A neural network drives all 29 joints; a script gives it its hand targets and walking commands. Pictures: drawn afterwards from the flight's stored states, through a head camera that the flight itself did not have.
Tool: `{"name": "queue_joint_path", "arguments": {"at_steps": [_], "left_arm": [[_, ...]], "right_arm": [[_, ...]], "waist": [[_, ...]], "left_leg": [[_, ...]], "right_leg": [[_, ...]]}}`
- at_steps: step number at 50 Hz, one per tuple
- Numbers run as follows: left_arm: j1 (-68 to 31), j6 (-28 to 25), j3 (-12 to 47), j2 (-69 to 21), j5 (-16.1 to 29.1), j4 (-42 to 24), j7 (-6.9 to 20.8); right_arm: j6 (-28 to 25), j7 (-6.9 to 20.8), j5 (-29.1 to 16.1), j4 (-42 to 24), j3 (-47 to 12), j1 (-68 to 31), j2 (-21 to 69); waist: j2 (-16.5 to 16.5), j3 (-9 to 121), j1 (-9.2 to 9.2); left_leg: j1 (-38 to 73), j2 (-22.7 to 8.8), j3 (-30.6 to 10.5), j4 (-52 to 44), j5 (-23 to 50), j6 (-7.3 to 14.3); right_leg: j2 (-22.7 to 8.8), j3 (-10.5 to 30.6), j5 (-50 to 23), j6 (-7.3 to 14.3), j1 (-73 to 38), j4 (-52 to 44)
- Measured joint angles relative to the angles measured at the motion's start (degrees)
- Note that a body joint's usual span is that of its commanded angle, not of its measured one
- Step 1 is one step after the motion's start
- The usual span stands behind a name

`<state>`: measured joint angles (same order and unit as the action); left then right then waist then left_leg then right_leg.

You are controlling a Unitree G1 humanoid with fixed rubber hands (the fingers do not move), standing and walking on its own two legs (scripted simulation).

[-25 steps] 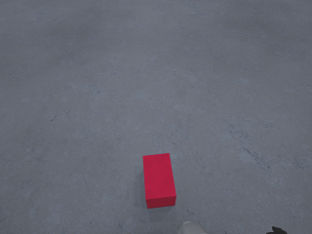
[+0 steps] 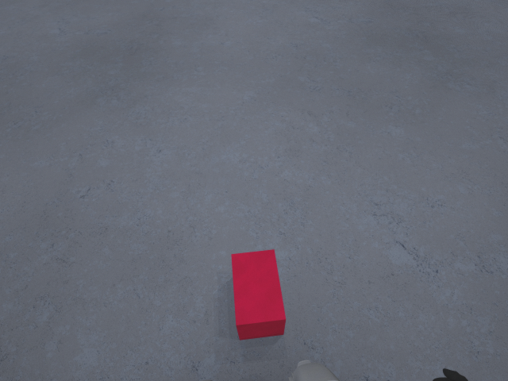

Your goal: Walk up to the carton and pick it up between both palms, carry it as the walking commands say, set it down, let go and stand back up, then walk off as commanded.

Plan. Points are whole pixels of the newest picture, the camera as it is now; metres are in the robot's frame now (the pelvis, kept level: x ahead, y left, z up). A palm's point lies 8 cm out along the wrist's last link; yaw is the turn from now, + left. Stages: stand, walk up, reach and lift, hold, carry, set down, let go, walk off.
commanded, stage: walk up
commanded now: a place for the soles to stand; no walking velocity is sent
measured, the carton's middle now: (257, 294) +0.50 +0.01 -0.64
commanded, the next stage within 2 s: reach and lift in 0.46 s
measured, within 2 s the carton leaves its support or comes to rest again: neither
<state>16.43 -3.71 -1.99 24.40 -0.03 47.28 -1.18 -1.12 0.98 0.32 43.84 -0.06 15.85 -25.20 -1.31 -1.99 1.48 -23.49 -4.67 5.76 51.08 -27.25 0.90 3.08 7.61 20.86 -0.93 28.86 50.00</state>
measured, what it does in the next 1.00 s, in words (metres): stands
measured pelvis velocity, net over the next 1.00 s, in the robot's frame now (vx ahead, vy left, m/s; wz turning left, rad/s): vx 0.02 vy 0.01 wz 0.05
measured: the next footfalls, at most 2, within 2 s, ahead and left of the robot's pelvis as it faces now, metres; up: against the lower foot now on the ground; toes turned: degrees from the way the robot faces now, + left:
none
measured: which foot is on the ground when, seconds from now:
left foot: down 0.00-1.00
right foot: down 0.00-1.00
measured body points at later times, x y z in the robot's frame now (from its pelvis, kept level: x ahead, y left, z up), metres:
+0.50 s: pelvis +0.00 +0.00 +0.00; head +0.02 -0.01 +0.45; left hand +0.10 +0.33 -0.09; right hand +0.09 -0.31 -0.10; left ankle +0.00 +0.13 -0.69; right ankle +0.06 -0.14 -0.69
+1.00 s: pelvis +0.02 +0.01 +0.00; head +0.14 +0.00 +0.43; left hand +0.20 +0.31 -0.10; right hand +0.22 -0.28 -0.11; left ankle +0.00 +0.13 -0.69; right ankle +0.06 -0.14 -0.69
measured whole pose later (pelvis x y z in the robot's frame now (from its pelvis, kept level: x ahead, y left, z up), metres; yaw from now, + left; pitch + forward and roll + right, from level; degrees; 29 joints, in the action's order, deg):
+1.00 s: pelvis +0.02 +0.01 +0.00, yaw +3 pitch +4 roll +0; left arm 3.1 1.7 -7.5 19.2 0.0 35.7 3.2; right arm 3.1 1.0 1.2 36.1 2.6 2.3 -22.0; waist -1.8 -11.3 1.5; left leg -27.7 -2.6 3.1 51.2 -27.8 -0.4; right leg 0.8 5.3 23.1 -1.4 32.0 50.7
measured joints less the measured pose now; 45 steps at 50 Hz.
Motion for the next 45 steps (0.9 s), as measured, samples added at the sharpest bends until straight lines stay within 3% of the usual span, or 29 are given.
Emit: {"name": "queue_joint_path", "arguments": {"at_steps": [23, 29, 45], "left_arm": [[0.00, 0.95, 0.03, 0.00, 0.00, -0.01, 0.00], [-3.15, 5.00, -2.70, -3.10, 0.01, -11.18, 4.05], [-9.81, 5.85, -6.22, -5.23, -0.01, -11.59, 5.35]], "right_arm": [[-0.35, 0.00, 0.00, -0.01, 0.00, 0.00, 0.00], [4.20, 0.21, 0.74, -4.75, 2.42, -2.01, 0.27], [4.82, 0.16, 0.85, -7.70, 2.67, -11.01, 2.18]], "waist": [[0.06, 0.00, 0.01], [-0.48, -5.26, 0.01], [-0.48, -9.19, 0.02]], "left_leg": [[0.09, 0.23, 0.07, -0.04, 0.07, 0.00], [-0.44, 0.84, -1.50, -0.05, 0.84, -1.09], [-1.01, 1.46, -2.57, -0.42, -0.53, -1.30]], "right_leg": [[-0.17, 0.15, 0.00, 0.00, -0.05, -0.03], [-0.95, -1.29, 0.01, 0.00, -0.25, -0.02], [-1.70, -2.33, 2.03, -0.46, 0.00, -0.02]]}}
